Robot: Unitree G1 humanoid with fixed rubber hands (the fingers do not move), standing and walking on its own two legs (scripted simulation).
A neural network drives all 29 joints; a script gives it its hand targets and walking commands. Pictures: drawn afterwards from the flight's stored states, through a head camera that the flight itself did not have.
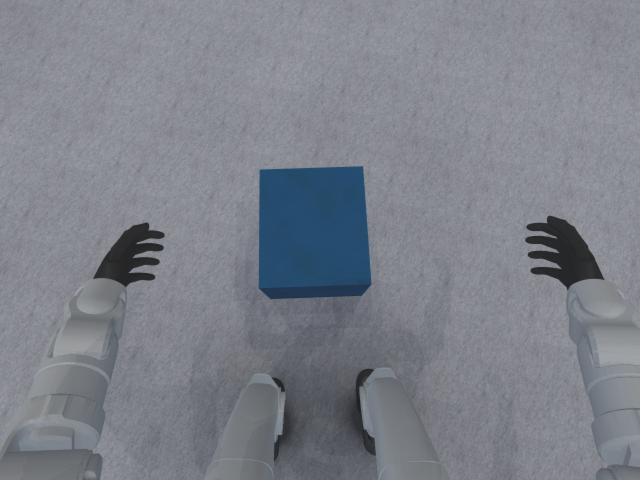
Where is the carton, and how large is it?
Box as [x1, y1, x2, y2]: [259, 166, 370, 298]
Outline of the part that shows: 362,166 260,170 259,288 270,298 361,295 369,286 370,270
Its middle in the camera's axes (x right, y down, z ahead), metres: -0.02 +0.00 +1.03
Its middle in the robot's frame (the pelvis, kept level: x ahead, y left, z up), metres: +0.54 +0.04 -0.60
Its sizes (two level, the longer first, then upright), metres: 0.297 0.259 0.218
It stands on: the floor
